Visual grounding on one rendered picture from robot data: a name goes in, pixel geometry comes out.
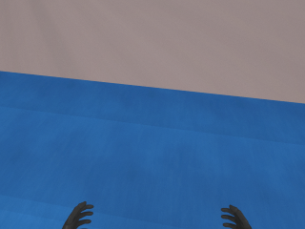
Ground left robot hand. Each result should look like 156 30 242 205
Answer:
62 201 94 229

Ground right robot hand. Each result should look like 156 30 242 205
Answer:
220 204 253 229

